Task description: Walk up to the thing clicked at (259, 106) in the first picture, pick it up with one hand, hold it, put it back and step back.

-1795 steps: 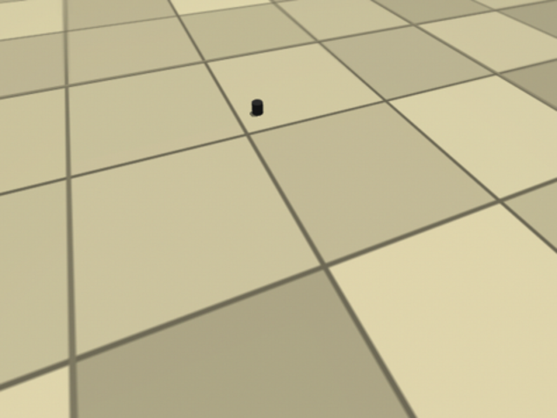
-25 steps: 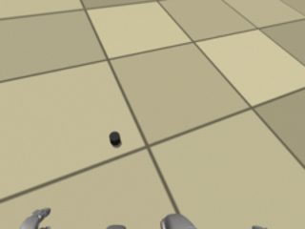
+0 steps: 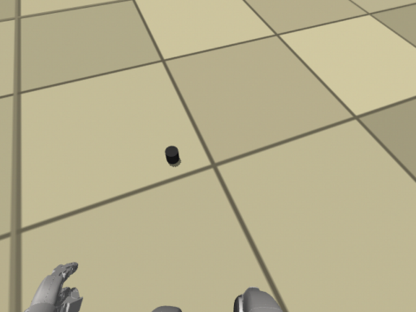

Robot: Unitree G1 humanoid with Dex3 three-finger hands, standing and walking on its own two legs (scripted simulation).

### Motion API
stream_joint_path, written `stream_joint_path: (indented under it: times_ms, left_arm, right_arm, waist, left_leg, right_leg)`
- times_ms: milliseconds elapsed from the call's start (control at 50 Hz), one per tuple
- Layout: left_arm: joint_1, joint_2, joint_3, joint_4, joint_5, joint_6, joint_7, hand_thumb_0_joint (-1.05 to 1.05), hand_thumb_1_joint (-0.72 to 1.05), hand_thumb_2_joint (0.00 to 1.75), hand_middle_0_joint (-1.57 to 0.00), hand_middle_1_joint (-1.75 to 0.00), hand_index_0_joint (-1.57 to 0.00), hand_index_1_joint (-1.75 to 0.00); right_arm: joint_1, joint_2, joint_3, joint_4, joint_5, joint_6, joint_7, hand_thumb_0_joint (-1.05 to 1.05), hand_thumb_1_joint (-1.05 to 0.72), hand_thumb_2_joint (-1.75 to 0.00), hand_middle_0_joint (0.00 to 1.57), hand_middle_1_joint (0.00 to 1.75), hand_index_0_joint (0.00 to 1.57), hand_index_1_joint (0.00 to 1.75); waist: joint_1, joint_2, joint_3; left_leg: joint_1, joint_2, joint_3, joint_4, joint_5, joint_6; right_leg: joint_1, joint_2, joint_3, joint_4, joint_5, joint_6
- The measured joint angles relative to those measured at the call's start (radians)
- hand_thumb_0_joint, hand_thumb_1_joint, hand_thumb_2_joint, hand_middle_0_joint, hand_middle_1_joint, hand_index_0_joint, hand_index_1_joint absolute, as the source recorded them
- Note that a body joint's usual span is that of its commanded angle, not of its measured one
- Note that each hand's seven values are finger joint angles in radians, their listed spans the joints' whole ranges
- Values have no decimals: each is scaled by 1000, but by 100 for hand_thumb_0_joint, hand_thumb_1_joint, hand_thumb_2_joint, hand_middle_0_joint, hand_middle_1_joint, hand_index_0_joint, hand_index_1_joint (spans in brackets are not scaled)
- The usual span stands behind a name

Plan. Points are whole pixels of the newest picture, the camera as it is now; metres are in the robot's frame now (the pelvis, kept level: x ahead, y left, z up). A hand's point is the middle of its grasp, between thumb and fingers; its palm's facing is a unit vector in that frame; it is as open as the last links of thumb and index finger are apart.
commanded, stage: step back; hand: left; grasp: from above
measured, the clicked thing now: (172, 155) +0.89 +0.21 -0.71
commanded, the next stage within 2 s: stand in 1.52 s
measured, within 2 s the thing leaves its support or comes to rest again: neither
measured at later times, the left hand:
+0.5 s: hand out of the picture -0.09 +0.23 -0.13, palm faces -0.07 -0.92 -0.39, open 7.4 cm
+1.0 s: hand out of the picture -0.10 +0.24 -0.13, palm faces -0.02 -0.93 -0.36, open 7.4 cm
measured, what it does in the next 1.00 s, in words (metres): walks backwards: right foot, then left foot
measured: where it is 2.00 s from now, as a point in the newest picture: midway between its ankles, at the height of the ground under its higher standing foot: outside the picture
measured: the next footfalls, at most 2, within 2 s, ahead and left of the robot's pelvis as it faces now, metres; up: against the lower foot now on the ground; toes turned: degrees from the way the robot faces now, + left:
right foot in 0.38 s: -0.14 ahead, -0.16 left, +0.00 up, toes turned -3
left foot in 0.70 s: -0.17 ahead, +0.10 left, +0.00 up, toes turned -3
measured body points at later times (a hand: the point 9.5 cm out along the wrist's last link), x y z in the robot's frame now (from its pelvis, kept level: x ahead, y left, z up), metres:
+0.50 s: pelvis -0.17 -0.03 +0.01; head -0.15 -0.05 +0.46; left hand -0.09 +0.28 -0.10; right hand -0.08 -0.36 -0.11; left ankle -0.09 +0.11 -0.67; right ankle -0.18 -0.15 -0.71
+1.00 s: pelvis -0.18 -0.04 +0.02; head -0.17 -0.03 +0.47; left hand -0.10 +0.29 -0.10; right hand -0.16 -0.35 -0.10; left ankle -0.21 +0.10 -0.71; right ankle -0.12 -0.16 -0.70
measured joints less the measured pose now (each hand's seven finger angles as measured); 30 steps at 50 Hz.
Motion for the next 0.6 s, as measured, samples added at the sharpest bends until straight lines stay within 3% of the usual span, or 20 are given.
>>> stream_joint_path:
  times_ms: [20, 40, 80, 100, 140, 200, 280, 360, 400, 420, 460, 480, 540, 600]
  left_arm:
    - [-18, 16, 4, -2, -5, 5, 1, 1, 90, 89, -21, -30, -21, -30]
    - [-25, 23, 7, 0, -10, 11, 3, 1, 90, 89, -21, -30, -21, -30]
    - [-19, 14, 5, 17, -12, 23, 10, 1, 90, 89, -20, -30, -21, -30]
    - [-15, 9, 3, 29, -12, 28, 8, 1, 90, 89, -20, -30, -21, -30]
    - [-1, 7, 0, 42, -21, 33, 2, 1, 90, 89, -20, -30, -21, -30]
    - [31, 10, 3, 45, -23, 28, -5, 1, 90, 89, -20, -30, -21, -30]
    - [60, 20, 6, 58, -15, 19, -4, 1, 90, 89, -20, -30, -21, -30]
    - [82, 23, -1, 93, -13, -3, -9, 1, 90, 89, -20, -30, -21, -30]
    - [76, -4, 0, 131, -7, -15, -11, 1, 90, 89, -20, -30, -21, -30]
    - [82, -19, -3, 140, -1, -18, -16, 1, 90, 89, -20, -30, -21, -30]
    - [113, -24, -9, 145, 7, -17, -27, 1, 90, 89, -20, -30, -21, -30]
    - [126, -24, -10, 149, 10, -15, -27, 1, 90, 89, -21, -30, -21, -30]
    - [138, -35, -7, 162, 11, -15, -24, 1, 90, 89, -21, -30, -21, -30]
    - [133, -35, -1, 155, 15, -33, -26, 1, 90, 89, -21, -30, -21, -30]
  right_arm:
    - [-8, 23, 0, 11, -7, -1, 1, 1, -91, -90, 20, 30, 20, 30]
    - [-11, 38, 4, 15, -15, 1, 5, 1, -91, -90, 20, 30, 20, 30]
    - [-5, 45, 14, 11, -23, 2, 17, 1, -90, -90, 20, 30, 21, 30]
    - [-1, 46, 16, 9, -25, 1, 18, 1, -90, -90, 20, 30, 21, 30]
    - [1, 49, 19, 8, -30, 0, 13, 1, -90, -90, 20, 30, 21, 30]
    - [-16, 43, 17, -5, -26, -5, 9, 1, -90, -90, 21, 30, 21, 30]
    - [-63, 29, 9, -40, -19, -11, 5, 1, -90, -90, 20, 30, 21, 30]
    - [-114, 6, 8, -63, -19, -5, 11, 1, -90, -90, 20, 30, 21, 30]
    - [-133, -19, 1, -58, -15, 6, 15, 1, -90, -90, 20, 30, 21, 30]
    - [-128, -25, -3, -50, -12, 13, 14, 1, -90, -90, 20, 30, 21, 30]
    - [-96, -14, -6, -27, -9, 27, 9, 1, -90, -90, 20, 30, 21, 30]
    - [-80, -9, -5, -15, -7, 31, 11, 1, -90, -90, 20, 30, 21, 30]
    - [-27, -20, -7, 10, 1, 23, 19, 1, -90, -90, 20, 30, 21, 30]
    - [27, -32, -9, 40, -2, 12, 23, 1, -90, -90, 20, 30, 21, 30]
  waist:
    - [10, -48, 26]
    - [23, -76, 38]
    - [7, -57, 30]
    - [-7, -39, 24]
    - [-10, -29, 3]
    - [6, -31, -20]
    - [20, -35, -11]
    - [34, -22, -7]
    - [24, 44, 8]
    - [14, 73, 3]
    - [34, 53, -44]
    - [48, 34, -64]
    - [43, 30, -98]
    - [38, 49, -120]
  left_leg:
    - [12, -26, 22, -19, 22, 13]
    - [13, -35, 41, -21, 33, 21]
    - [-8, -5, 25, -11, 48, 29]
    - [-16, 12, 7, -19, 63, 30]
    - [-24, 36, -1, -62, 105, 26]
    - [-52, 58, 14, -104, 156, 18]
    - [-103, 75, 34, -98, 197, 11]
    - [-166, 104, 65, -37, 210, -7]
    - [-190, 141, 33, 10, 209, -10]
    - [-203, 139, -3, 35, 158, -1]
    - [-234, 72, -40, 141, -3, -7]
    - [-241, 40, -44, 209, -34, -9]
    - [-232, -20, -78, 348, -14, -13]
    - [-169, -13, -78, 315, -8, -26]
  right_leg:
    - [-12, -22, 24, 25, 1, -8]
    - [-28, -15, 57, 66, -67, -19]
    - [-61, 60, 86, 220, -243, -26]
    - [-71, 98, 95, 309, -282, -28]
    - [-83, 149, 128, 460, -284, -33]
    - [-57, 168, 160, 550, -258, -23]
    - [52, 124, 150, 396, -276, 7]
    - [190, 62, 82, 44, -240, -3]
    - [231, 96, 42, -39, -167, -16]
    - [231, 110, 23, -40, -155, -20]
    - [199, 87, 36, -15, -153, -35]
    - [187, 69, 53, -14, -148, -42]
    - [180, 36, 49, -57, -108, -40]
    - [159, 32, 24, -79, -85, -37]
